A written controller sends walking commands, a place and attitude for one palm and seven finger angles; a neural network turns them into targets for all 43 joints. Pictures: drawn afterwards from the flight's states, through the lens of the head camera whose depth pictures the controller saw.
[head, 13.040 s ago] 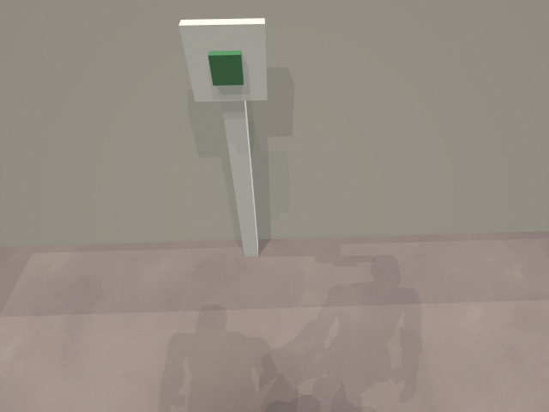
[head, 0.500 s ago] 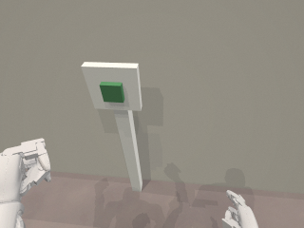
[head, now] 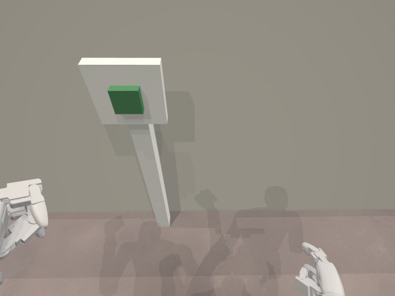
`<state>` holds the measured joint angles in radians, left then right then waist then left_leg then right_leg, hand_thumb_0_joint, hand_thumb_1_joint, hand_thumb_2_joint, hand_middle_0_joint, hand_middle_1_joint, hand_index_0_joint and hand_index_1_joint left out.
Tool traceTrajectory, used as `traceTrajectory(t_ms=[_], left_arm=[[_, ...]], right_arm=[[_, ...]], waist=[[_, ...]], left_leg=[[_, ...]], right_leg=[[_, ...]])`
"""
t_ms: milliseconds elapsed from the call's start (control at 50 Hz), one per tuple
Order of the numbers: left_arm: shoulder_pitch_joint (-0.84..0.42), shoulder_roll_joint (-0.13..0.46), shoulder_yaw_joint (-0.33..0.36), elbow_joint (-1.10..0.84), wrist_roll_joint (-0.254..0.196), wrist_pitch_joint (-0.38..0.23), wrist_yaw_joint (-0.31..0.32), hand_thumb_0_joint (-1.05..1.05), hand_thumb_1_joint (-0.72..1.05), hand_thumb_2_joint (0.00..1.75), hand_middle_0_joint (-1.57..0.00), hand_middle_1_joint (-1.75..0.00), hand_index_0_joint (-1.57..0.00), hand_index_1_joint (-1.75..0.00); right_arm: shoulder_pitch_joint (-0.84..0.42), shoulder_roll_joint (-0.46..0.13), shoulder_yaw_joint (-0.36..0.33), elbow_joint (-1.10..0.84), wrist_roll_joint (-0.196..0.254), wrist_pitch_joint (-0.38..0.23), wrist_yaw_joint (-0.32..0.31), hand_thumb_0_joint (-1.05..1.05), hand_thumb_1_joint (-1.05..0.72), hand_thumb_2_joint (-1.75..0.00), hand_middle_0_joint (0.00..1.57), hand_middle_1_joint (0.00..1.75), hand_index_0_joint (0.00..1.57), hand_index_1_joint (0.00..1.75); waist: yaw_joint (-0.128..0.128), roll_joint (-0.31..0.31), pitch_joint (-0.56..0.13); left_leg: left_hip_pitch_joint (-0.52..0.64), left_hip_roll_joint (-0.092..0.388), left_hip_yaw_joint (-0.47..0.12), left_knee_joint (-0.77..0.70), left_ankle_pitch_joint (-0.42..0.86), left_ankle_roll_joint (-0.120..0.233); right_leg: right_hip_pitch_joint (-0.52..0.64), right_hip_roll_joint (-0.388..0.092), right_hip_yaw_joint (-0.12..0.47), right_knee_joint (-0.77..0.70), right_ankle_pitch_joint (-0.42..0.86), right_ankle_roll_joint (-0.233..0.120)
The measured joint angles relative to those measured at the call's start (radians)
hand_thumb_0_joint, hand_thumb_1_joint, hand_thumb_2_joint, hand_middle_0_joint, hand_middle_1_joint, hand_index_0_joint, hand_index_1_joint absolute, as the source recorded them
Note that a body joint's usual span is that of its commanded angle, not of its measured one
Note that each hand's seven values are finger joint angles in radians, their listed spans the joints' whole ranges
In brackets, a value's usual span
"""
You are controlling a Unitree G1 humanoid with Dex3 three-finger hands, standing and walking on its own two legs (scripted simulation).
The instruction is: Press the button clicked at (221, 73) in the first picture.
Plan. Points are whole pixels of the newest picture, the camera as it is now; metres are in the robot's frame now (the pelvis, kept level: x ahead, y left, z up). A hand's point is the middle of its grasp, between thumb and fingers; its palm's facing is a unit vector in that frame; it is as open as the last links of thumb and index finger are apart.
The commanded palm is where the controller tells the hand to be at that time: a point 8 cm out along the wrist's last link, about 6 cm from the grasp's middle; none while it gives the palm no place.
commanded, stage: step back with the hand held close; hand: left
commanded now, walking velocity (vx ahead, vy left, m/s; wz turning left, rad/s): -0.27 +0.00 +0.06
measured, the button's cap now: (127, 99) +0.53 +0.21 +0.11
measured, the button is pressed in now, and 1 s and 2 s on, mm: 0 0 0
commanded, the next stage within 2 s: stop stepping back and stand still in 0.82 s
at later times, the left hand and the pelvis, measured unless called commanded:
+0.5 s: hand out of the picture +0.09 +0.26 +0.17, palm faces +0.45 -0.80 -0.40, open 3.1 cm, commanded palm +0.03 +0.31 +0.18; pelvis -0.09 +0.02 -0.02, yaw +3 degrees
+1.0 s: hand out of the picture +0.02 +0.24 +0.16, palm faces +0.24 -0.86 -0.45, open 3.1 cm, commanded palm -0.05 +0.29 +0.18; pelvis -0.20 +0.01 +0.00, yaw -3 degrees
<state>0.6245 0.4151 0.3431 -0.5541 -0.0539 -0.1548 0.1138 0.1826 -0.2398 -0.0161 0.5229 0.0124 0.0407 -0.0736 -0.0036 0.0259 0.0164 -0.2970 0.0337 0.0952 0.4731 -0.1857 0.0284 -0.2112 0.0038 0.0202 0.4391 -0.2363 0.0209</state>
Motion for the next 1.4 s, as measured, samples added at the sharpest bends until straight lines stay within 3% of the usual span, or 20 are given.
traceTrajectory(t_ms=[300,440,480,520,600,680,740,800,840,860,900,960,1020,1100,1140,1180,1240,1280,1340,1400], left_arm=[[-0.030,-0.021,0.039,-0.027,0.038,-0.076,0.031,0.02,0.88,0.90,-1.31,-1.49,-1.30,-1.50],[-0.023,-0.067,0.012,-0.068,0.036,-0.090,0.053,0.01,0.88,0.90,-1.31,-1.49,-1.31,-1.50],[-0.048,-0.063,0.005,-0.071,0.037,-0.093,0.055,0.01,0.88,0.90,-1.31,-1.49,-1.31,-1.50],[-0.075,-0.049,0.017,-0.056,0.043,-0.101,0.053,0.01,0.88,0.90,-1.31,-1.49,-1.31,-1.50],[-0.082,-0.013,0.061,-0.019,0.033,-0.108,0.051,0.01,0.88,0.90,-1.31,-1.49,-1.31,-1.50],[-0.038,-0.019,0.052,-0.043,0.010,-0.102,0.050,0.02,0.89,0.90,-1.31,-1.49,-1.31,-1.50],[-0.026,-0.011,0.036,-0.074,0.004,-0.114,0.037,0.02,0.89,0.90,-1.31,-1.50,-1.30,-1.50],[-0.037,-0.010,-0.007,-0.072,0.008,-0.115,0.025,0.02,0.89,0.90,-1.31,-1.49,-1.31,-1.50],[-0.024,-0.003,-0.005,-0.069,0.016,-0.103,0.025,0.01,0.88,0.90,-1.31,-1.49,-1.31,-1.50],[-0.019,-0.001,0.001,-0.066,0.018,-0.096,0.026,0.01,0.88,0.90,-1.31,-1.49,-1.31,-1.50],[-0.026,0.005,0.013,-0.064,0.015,-0.084,0.026,0.01,0.88,0.90,-1.31,-1.49,-1.31,-1.50],[-0.063,0.040,0.034,-0.032,0.002,-0.083,0.015,0.01,0.88,0.90,-1.31,-1.49,-1.31,-1.50],[-0.019,0.042,0.036,-0.044,-0.007,-0.064,0.012,0.01,0.89,0.90,-1.31,-1.49,-1.30,-1.50],[0.086,0.054,0.046,-0.106,0.002,-0.051,0.025,0.02,0.89,0.90,-1.30,-1.49,-1.30,-1.50],[0.093,0.045,0.043,-0.105,0.009,-0.055,0.028,0.02,0.88,0.90,-1.31,-1.49,-1.30,-1.50],[0.083,0.027,0.035,-0.092,0.012,-0.052,0.033,0.02,0.88,0.90,-1.31,-1.49,-1.30,-1.50],[0.041,-0.027,0.017,-0.030,0.020,-0.049,0.049,0.01,0.88,0.90,-1.31,-1.49,-1.31,-1.50],[0.000,-0.061,0.000,0.017,0.030,-0.041,0.059,0.01,0.88,0.90,-1.31,-1.49,-1.31,-1.50],[-0.057,-0.096,-0.026,0.044,0.042,-0.033,0.069,0.01,0.88,0.90,-1.31,-1.49,-1.31,-1.50],[-0.080,-0.077,-0.014,0.043,0.046,-0.037,0.068,0.02,0.89,0.90,-1.31,-1.49,-1.31,-1.50]], right_arm=[[0.036,0.031,0.020,0.007,-0.006,-0.097,-0.001,0.01,-0.90,-0.90,0.20,0.30,0.20,0.30],[0.036,0.023,0.017,0.070,-0.020,-0.107,0.014,0.01,-0.90,-0.90,0.20,0.30,0.20,0.30],[0.030,0.020,0.015,0.076,-0.022,-0.104,0.007,0.01,-0.90,-0.90,0.20,0.30,0.20,0.30],[0.020,0.022,0.012,0.077,-0.026,-0.114,-0.001,0.01,-0.90,-0.90,0.20,0.30,0.20,0.30],[0.014,0.057,0.005,0.085,-0.030,-0.137,0.013,0.01,-0.91,-0.90,0.20,0.30,0.20,0.30],[0.020,0.073,0.018,0.081,-0.034,-0.158,0.037,0.01,-0.90,-0.90,0.20,0.30,0.20,0.30],[-0.001,0.074,0.029,0.075,-0.037,-0.157,0.043,0.01,-0.90,-0.90,0.20,0.30,0.20,0.30],[-0.013,0.065,0.029,0.119,-0.035,-0.129,0.035,0.01,-0.90,-0.90,0.20,0.30,0.20,0.30],[0.002,0.065,0.032,0.127,-0.030,-0.104,0.023,0.01,-0.90,-0.90,0.20,0.30,0.20,0.30],[0.008,0.061,0.035,0.123,-0.028,-0.093,0.015,0.01,-0.90,-0.90,0.20,0.30,0.20,0.30],[0.013,0.042,0.036,0.101,-0.022,-0.084,0.000,0.01,-0.90,-0.90,0.20,0.30,0.20,0.30],[-0.009,0.050,0.018,0.093,-0.019,-0.092,0.010,0.01,-0.91,-0.90,0.20,0.30,0.20,0.30],[0.001,0.047,0.016,0.063,-0.025,-0.128,0.029,0.01,-0.91,-0.90,0.20,0.30,0.20,0.30],[0.045,0.048,0.019,0.028,-0.019,-0.144,0.026,0.01,-0.90,-0.90,0.20,0.30,0.20,0.30],[0.052,0.040,0.012,0.035,-0.022,-0.134,0.020,0.01,-0.90,-0.90,0.20,0.30,0.20,0.30],[0.059,0.032,0.006,0.070,-0.023,-0.118,0.015,0.01,-0.90,-0.90,0.20,0.30,0.20,0.30],[0.083,0.020,0.005,0.126,-0.026,-0.104,0.004,0.01,-0.90,-0.90,0.20,0.30,0.20,0.30],[0.105,0.014,0.005,0.147,-0.026,-0.111,-0.007,0.01,-0.90,-0.90,0.20,0.30,0.20,0.30],[0.125,-0.006,0.001,0.143,-0.031,-0.139,-0.020,0.01,-0.90,-0.90,0.20,0.30,0.20,0.30],[0.104,0.022,0.003,0.141,-0.032,-0.156,-0.016,0.01,-0.91,-0.90,0.20,0.30,0.20,0.30]], waist=[[-0.001,0.001,0.027],[0.031,-0.010,0.007],[0.024,-0.018,0.013],[0.012,-0.006,0.023],[-0.006,0.003,0.004],[0.004,-0.001,-0.036],[0.024,-0.025,-0.036],[0.031,-0.029,-0.029],[0.024,-0.054,-0.051],[0.017,-0.061,-0.057],[0.001,-0.046,-0.051],[-0.011,-0.086,-0.006],[-0.032,-0.068,0.004],[-0.041,-0.063,-0.017],[-0.035,-0.044,-0.016],[-0.005,-0.046,-0.030],[0.019,-0.059,-0.073],[0.020,-0.064,-0.098],[0.003,-0.046,-0.107],[-0.020,-0.073,-0.070]], left_leg=[[-0.137,-0.019,-0.040,0.115,0.026,0.030],[-0.164,-0.041,-0.066,0.210,-0.155,-0.014],[-0.158,-0.044,-0.061,0.170,-0.042,0.005],[-0.164,-0.030,-0.064,0.153,0.051,0.031],[-0.172,-0.002,-0.076,0.091,0.091,0.034],[-0.186,0.025,-0.057,-0.004,0.165,0.015],[-0.231,0.026,-0.026,0.002,0.158,-0.013],[-0.251,-0.005,-0.065,0.199,-0.075,-0.051],[-0.219,-0.033,-0.066,0.268,-0.132,-0.054],[-0.182,-0.039,-0.064,0.235,-0.115,-0.054],[-0.094,-0.030,-0.069,0.087,0.072,-0.032],[-0.065,-0.053,-0.049,0.009,0.052,0.019],[-0.068,-0.037,-0.060,-0.035,0.089,0.021],[-0.092,-0.035,-0.069,-0.041,0.098,0.007],[-0.132,-0.036,-0.086,0.030,-0.006,-0.016],[-0.180,-0.053,-0.105,0.217,-0.105,-0.038],[-0.172,-0.052,-0.089,0.380,-0.149,-0.035],[-0.104,-0.035,-0.071,0.321,-0.183,-0.018],[0.028,-0.004,-0.076,0.095,-0.195,0.010],[0.024,-0.025,-0.074,0.105,-0.089,-0.009]], right_leg=[[-0.123,0.012,0.004,0.139,0.003,0.005],[-0.161,0.004,0.022,0.154,0.026,0.011],[-0.171,0.001,0.024,0.166,0.026,0.017],[-0.201,0.028,0.030,0.267,-0.067,0.011],[-0.204,0.081,0.016,0.511,-0.202,-0.007],[-0.058,0.068,-0.045,0.293,-0.255,-0.029],[0.032,0.046,-0.041,0.045,-0.137,-0.050],[0.013,0.044,-0.022,0.059,-0.094,-0.040],[0.004,0.028,-0.005,0.052,-0.086,-0.033],[-0.001,0.024,0.001,0.049,-0.080,-0.029],[-0.022,0.033,-0.006,0.072,-0.073,-0.020],[-0.089,0.023,0.020,0.193,-0.137,-0.009],[-0.124,0.052,0.011,0.273,-0.220,-0.011],[-0.034,0.037,-0.048,0.107,-0.199,-0.026],[-0.022,0.039,-0.066,0.048,-0.087,-0.050],[-0.037,0.030,-0.060,0.053,-0.027,-0.070],[-0.045,0.004,-0.054,0.049,-0.006,-0.062],[-0.052,-0.015,-0.065,0.055,-0.006,-0.056],[-0.085,-0.023,-0.093,0.117,-0.032,-0.042],[-0.133,-0.018,-0.054,0.271,-0.152,-0.030]])
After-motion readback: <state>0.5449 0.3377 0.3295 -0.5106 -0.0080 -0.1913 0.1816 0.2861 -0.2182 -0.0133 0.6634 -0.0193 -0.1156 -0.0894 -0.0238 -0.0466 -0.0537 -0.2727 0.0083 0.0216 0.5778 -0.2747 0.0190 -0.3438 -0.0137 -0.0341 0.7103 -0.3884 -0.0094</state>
